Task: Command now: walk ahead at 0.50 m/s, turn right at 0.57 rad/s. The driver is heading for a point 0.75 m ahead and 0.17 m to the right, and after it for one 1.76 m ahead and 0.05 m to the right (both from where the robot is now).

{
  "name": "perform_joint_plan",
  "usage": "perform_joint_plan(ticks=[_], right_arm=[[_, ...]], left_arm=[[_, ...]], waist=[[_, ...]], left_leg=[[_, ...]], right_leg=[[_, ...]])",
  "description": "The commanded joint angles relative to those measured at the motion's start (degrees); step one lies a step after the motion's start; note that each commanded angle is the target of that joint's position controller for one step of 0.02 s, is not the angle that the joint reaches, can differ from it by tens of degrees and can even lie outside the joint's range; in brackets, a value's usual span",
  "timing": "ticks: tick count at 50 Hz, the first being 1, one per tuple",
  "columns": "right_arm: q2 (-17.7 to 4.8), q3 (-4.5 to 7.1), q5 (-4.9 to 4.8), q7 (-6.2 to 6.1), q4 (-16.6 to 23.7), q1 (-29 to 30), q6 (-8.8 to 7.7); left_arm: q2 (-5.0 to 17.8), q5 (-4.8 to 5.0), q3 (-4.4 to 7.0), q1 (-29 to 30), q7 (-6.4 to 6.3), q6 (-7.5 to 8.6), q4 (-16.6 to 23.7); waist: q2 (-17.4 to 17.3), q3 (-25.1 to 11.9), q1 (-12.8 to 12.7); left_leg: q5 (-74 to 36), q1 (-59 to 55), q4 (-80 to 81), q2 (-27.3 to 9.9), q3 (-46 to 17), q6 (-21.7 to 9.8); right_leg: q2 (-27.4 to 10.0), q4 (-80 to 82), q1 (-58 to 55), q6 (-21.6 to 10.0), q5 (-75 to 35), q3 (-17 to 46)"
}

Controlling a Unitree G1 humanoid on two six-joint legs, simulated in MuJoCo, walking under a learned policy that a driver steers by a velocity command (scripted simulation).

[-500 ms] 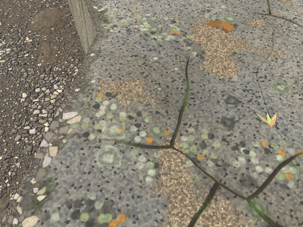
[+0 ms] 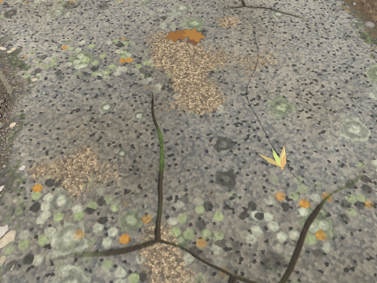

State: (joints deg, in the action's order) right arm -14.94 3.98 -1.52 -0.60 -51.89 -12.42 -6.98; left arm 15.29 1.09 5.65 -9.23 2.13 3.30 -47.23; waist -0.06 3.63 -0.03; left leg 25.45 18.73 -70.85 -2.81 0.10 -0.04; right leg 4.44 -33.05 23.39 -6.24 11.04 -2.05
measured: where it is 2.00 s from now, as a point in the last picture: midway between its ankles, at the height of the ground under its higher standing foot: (276, 143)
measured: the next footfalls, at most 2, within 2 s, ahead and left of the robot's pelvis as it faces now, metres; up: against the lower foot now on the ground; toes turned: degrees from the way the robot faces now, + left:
left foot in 0.38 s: +0.42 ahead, +0.11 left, +0.00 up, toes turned -16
right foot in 0.90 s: +0.56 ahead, -0.25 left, +0.00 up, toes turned -34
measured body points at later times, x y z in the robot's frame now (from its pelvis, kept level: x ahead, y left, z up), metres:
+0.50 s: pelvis +0.30 +0.03 +0.01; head +0.32 +0.03 +0.46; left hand +0.44 +0.28 -0.11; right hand +0.38 -0.27 -0.09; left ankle +0.38 +0.12 -0.73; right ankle +0.16 -0.06 -0.63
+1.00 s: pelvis +0.52 -0.12 +0.00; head +0.55 -0.15 +0.45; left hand +0.81 +0.00 -0.08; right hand +0.42 -0.40 -0.13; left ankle +0.47 +0.08 -0.63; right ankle +0.53 -0.22 -0.73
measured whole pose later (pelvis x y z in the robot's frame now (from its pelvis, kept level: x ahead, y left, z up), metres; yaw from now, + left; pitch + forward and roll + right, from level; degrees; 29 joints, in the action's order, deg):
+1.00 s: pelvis +0.52 -0.12 +0.00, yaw -34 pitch +2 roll +0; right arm -17.2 3.5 -1.7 0.3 -47.5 -15.9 -5.5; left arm 15.9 0.8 3.9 -8.3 2.0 2.8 -37.8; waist -0.9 2.7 1.5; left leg 26.1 19.1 -68.3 -4.4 1.3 0.4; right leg 2.5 -33.7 24.7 -4.4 11.4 -2.1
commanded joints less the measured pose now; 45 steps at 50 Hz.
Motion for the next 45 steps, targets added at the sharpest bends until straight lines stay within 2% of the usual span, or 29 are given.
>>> perform_joint_plan(ticks=[1, 3, 6, 8, 10, 13, 15, 17, 18, 19, 20, 21, 22, 23, 24, 25, 26, 27, 30, 33, 35, 38, 40, 42, 43, 44, 45], right_arm=[[-7.68, 1.96, 1.15, -0.12, 5.27, 1.65, -1.87], [-6.45, 2.01, 1.73, -0.18, 6.13, 1.58, -0.36], [-4.77, 1.39, 2.46, -0.51, 8.64, 7.71, 0.50], [-3.65, 0.83, 2.29, -0.18, 9.96, 12.04, 0.39], [-3.13, 0.41, 1.74, 0.38, 11.25, 15.68, 0.13], [-4.66, 0.58, 1.01, 1.08, 13.10, 18.71, -0.36], [-6.26, 0.98, 0.92, 1.59, 13.58, 18.40, -1.00], [-7.61, 1.53, 0.88, 1.74, 12.91, 14.28, -1.72], [-9.09, 2.31, 1.35, 1.49, 11.52, 8.52, -2.05], [-11.67, 3.14, 2.43, 0.99, 10.66, -0.27, -2.26], [-16.64, 4.51, 3.33, 0.69, 9.05, -8.19, -1.54], [-12.93, 3.67, 1.84, 1.07, 8.74, -8.47, -1.01], [-8.24, 2.41, 1.34, 0.91, 9.92, -5.13, -0.51], [-6.71, 1.80, 1.68, 0.72, 10.48, -2.10, 0.15], [-5.62, 1.38, 2.03, 0.76, 10.11, 0.25, 0.49], [-4.67, 1.00, 2.52, 0.81, 9.88, 1.38, 0.51], [-4.75, 1.08, 2.51, 0.91, 9.58, 1.83, 0.41], [-5.06, 1.28, 2.22, 0.98, 9.23, 1.65, 0.17], [-7.63, 2.23, 2.05, 0.81, 8.28, 0.59, -0.34], [-8.81, 2.62, 2.05, 0.51, 7.86, 0.02, 0.12], [-9.51, 2.74, 1.80, 0.27, 7.56, -1.07, 0.60], [-10.94, 3.11, 1.17, 0.14, 6.77, -3.97, 1.48], [-11.98, 3.45, 0.57, 0.15, 6.36, -4.99, 2.24], [-13.34, 3.79, -0.20, -0.15, 6.14, -5.10, 2.79], [-14.09, 3.90, -0.41, -0.29, 5.98, -5.15, 3.15], [-13.52, 3.50, -0.48, -0.50, 5.93, -4.68, 3.50], [-11.14, 2.39, 0.59, -0.70, 6.48, -5.47, 3.25]], left_arm=[[4.72, -0.43, 0.79, -2.34, -0.65, 1.22, 3.71], [6.09, -0.29, 0.91, -2.73, -1.32, 1.37, 3.99], [8.79, -0.03, 1.55, -5.67, -2.59, 1.35, 3.76], [8.75, 0.19, 1.54, -7.28, -3.00, 0.92, 3.61], [8.58, 0.26, 1.49, -9.02, -3.07, 0.59, 3.34], [8.24, 0.60, 1.41, -11.52, -3.09, 0.24, 2.55], [8.09, 0.58, 1.39, -11.94, -3.43, -0.16, 2.61], [8.30, 0.29, 1.49, -10.83, -3.70, -0.54, 3.32], [7.15, 0.15, 1.05, -9.66, -3.61, -0.54, 4.09], [4.36, -0.59, -0.04, -8.35, -3.22, -0.21, 5.49], [0.59, 0.61, -1.17, -16.30, -3.16, 0.45, 6.72], [4.46, 1.35, -1.05, -17.64, -3.08, 0.69, 6.43], [9.05, 1.40, 0.11, -12.92, -3.00, 0.40, 6.44], [9.29, 0.76, 0.23, -8.70, -3.03, 0.03, 7.34], [8.45, 0.07, 0.31, -6.25, -2.89, -0.07, 8.25], [7.38, 0.00, 0.48, -6.03, -2.55, -0.34, 8.55], [6.05, 0.44, 0.29, -6.95, -2.27, -0.71, 8.62], [4.75, 0.64, 0.01, -7.05, -2.11, -1.05, 8.89], [3.73, 0.28, -0.38, -4.24, -2.06, -1.54, 10.79], [3.25, 0.42, -0.77, -1.09, -1.29, -1.24, 11.45], [2.60, 0.33, -1.19, 3.04, -0.53, -0.85, 12.32], [2.29, 0.41, -1.52, 8.35, 0.46, -0.77, 14.17], [2.94, 0.47, -1.34, 10.17, 1.06, -0.84, 15.45], [4.40, 0.09, -0.52, 8.77, 1.19, -0.98, 16.09], [5.82, -0.14, 0.37, 4.83, 1.08, -1.08, 15.47], [8.18, -0.05, 1.94, -4.25, 0.71, -1.13, 12.98], [11.97, -0.04, 3.64, -14.02, -0.29, -1.43, 10.35]], waist=[[-0.04, -7.87, 0.23], [0.19, -6.78, 1.56], [1.23, -4.40, 0.15], [2.93, -3.65, -1.56], [4.41, -3.20, -3.33], [5.40, -3.13, -4.50], [5.95, -3.53, -3.86], [7.86, -4.56, -1.30], [7.66, -7.61, 1.73], [4.39, -15.33, 5.76], [-12.05, -24.83, 4.18], [-17.20, -24.92, 3.89], [-9.75, -15.86, 5.01], [-4.89, -10.40, 4.51], [-3.59, -6.01, 3.23], [-4.87, -4.49, 1.59], [-6.22, -3.90, 0.75], [-6.57, -3.80, 0.49], [-4.55, -3.55, 0.43], [-3.71, -3.48, 1.21], [-3.54, -2.33, 2.83], [-3.39, -0.51, 4.79], [-3.83, 0.41, 4.71], [-5.14, -1.26, 2.66], [-5.91, -3.97, -0.10], [-4.95, -8.54, -5.34], [-1.28, -13.99, -9.49]], left_leg=[[-6.42, 18.88, 2.52, -4.44, -5.19, -0.70], [-7.78, 16.16, 7.78, -4.64, -4.28, 1.07], [-16.53, 17.02, 19.42, -2.99, -2.58, 3.30], [-24.66, 14.88, 29.22, -0.89, -2.12, 3.40], [-30.44, 12.00, 36.57, 1.14, -1.56, 3.09], [-30.68, 10.94, 41.42, 2.28, -2.93, 2.33], [-26.93, 10.33, 43.79, 2.57, -3.95, 1.33], [-22.65, 5.28, 45.40, 3.01, -3.37, -0.42], [-23.39, -3.26, 46.99, 2.72, -2.88, -2.13], [-22.88, -18.40, 44.25, -4.86, -9.04, -5.56], [-14.07, -40.72, 46.82, -18.84, -33.12, -14.92], [-0.73, -41.94, 51.99, -22.74, -46.65, -16.54], [3.62, -34.38, 53.34, -20.30, -38.47, -13.65], [-1.08, -26.19, 54.03, -17.78, -29.80, -11.38], [-7.31, -18.56, 55.76, -15.31, -23.75, -10.66], [-11.29, -13.94, 57.16, -13.34, -19.05, -9.97], [-13.38, -11.08, 58.80, -12.24, -15.53, -9.78], [-15.62, -9.94, 60.13, -11.96, -12.88, -10.29], [-23.58, -10.84, 62.15, -13.02, -7.13, -11.83], [-28.68, -12.97, 62.14, -11.74, -0.22, -10.56], [-29.09, -13.57, 61.97, -10.92, 3.71, -9.34], [-28.77, -16.91, 61.33, -12.08, 6.36, -8.44], [-32.69, -20.38, 59.42, -13.52, 7.53, -7.63], [-49.57, -22.53, 53.61, -14.09, 9.25, -6.54], [-58.90, -22.67, 47.24, -13.75, 10.23, -6.01], [-61.92, -19.30, 36.57, -12.02, 12.12, -4.65], [-48.52, -6.62, 21.53, -10.04, 12.60, -2.38]], right_leg=[[-15.36, 18.24, -19.80, -11.43, -11.89, 24.29], [-14.40, 19.83, -14.59, -11.58, -16.51, 21.89], [-11.90, 20.75, -10.65, -10.40, -18.99, 17.62], [-9.37, 19.95, -9.15, -8.19, -16.10, 15.37], [-8.64, 19.42, -8.35, -6.65, -12.10, 15.50], [-10.49, 16.49, -12.04, -5.88, -8.52, 19.62], [-12.08, 12.91, -16.15, -5.35, -7.92, 23.27], [-12.40, 8.82, -17.72, -4.38, -11.51, 25.54], [-9.82, 3.36, -16.46, -2.87, -15.67, 24.38], [-6.54, -10.36, -9.59, -0.76, -11.77, 20.47], [1.69, -30.66, 10.59, 3.78, 10.14, 12.77], [-1.30, -40.42, 20.34, 4.44, 22.77, 13.06], [-4.23, -43.87, 23.78, 4.77, 18.28, 13.11], [-6.47, -43.49, 22.76, 4.98, 13.86, 10.50], [-8.14, -40.41, 21.14, 4.98, 10.96, 9.88], [-9.98, -38.11, 18.64, 4.79, 9.34, 9.70], [-10.86, -36.52, 16.43, 4.80, 8.49, 9.05], [-11.31, -35.30, 16.00, 5.01, 7.82, 8.29], [-12.28, -29.90, 18.79, 5.99, 2.37, 8.15], [-12.05, -21.04, 18.51, 6.01, -6.66, 6.80], [-11.24, -14.18, 16.67, 5.63, -11.76, 4.54], [-10.06, -7.78, 15.61, 4.82, -11.90, 1.68], [-9.14, -5.18, 15.46, 3.49, -7.76, 0.31], [-6.05, -3.21, 9.99, 1.22, -2.05, -2.14], [-3.66, -2.08, 3.71, -0.23, 0.27, -3.46], [-1.10, 2.24, -9.11, -2.24, -3.60, -4.18], [-5.06, 2.14, -27.05, -4.70, -6.39, 3.44]])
